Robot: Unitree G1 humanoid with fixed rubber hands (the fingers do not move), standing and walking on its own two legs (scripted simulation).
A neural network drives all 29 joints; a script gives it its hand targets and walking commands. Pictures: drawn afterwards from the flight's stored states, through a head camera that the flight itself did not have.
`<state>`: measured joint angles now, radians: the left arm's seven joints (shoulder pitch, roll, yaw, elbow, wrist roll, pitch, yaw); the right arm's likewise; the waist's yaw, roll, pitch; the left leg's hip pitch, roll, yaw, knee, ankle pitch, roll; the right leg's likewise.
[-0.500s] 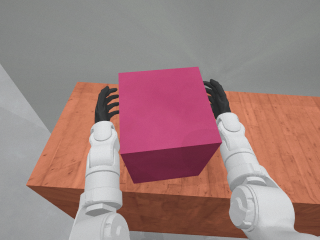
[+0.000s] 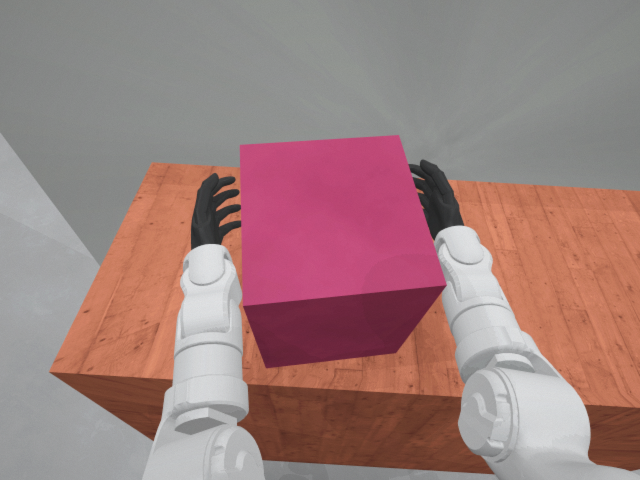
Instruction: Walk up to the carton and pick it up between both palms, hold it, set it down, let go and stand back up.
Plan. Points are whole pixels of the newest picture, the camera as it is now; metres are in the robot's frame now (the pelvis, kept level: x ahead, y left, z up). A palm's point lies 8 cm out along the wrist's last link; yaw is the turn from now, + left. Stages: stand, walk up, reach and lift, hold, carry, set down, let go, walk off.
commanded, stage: set down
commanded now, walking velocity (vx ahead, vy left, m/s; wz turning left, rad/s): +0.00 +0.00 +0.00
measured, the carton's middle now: (327, 261) +0.41 +0.05 +0.03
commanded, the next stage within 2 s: none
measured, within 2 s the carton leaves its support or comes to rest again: rests again in 0.36 s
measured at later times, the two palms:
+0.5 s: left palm (213, 243) +0.38 +0.20 +0.08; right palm (438, 222) +0.46 -0.09 +0.08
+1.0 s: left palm (216, 266) +0.36 +0.20 +0.04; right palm (432, 229) +0.46 -0.08 +0.06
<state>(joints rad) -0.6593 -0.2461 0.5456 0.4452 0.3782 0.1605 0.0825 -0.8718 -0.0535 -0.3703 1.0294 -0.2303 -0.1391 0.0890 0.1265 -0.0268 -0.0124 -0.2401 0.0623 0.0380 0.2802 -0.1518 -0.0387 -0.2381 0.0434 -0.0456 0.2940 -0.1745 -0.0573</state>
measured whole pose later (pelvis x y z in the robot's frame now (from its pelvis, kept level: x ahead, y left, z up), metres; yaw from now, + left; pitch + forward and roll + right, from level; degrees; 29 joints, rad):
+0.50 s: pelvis +0.01 +0.00 +0.00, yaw +0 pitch +9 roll +0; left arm -0.65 -0.25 0.57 0.46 0.39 0.09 0.07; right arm -0.87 -0.05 -0.37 1.03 -0.24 -0.16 0.09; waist 0.13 -0.03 -0.01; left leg -0.27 0.06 0.04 0.28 -0.16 -0.03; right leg -0.27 0.04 -0.04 0.29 -0.18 -0.06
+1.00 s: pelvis -0.01 +0.00 +0.00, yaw -1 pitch +14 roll +0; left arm -0.64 -0.16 0.35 0.66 0.26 -0.03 0.21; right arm -0.93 -0.17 -0.12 1.19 0.08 -0.24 0.02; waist 0.18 -0.03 -0.05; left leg -0.40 0.07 0.05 0.30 -0.14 -0.05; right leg -0.39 0.05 -0.04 0.29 -0.14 -0.06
